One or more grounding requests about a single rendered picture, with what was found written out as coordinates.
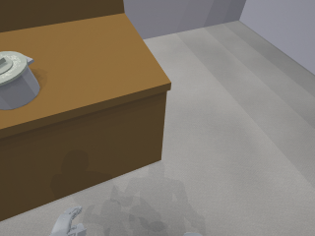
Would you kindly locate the robot left hand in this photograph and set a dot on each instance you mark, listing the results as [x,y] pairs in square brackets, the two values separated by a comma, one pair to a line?
[64,222]

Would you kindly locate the table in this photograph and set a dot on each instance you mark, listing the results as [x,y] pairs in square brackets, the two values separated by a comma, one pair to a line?
[100,109]

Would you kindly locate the pot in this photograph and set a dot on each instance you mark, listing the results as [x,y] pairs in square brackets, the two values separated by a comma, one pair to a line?
[20,91]

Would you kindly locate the lid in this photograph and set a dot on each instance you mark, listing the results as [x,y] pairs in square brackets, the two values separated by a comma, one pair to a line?
[16,63]

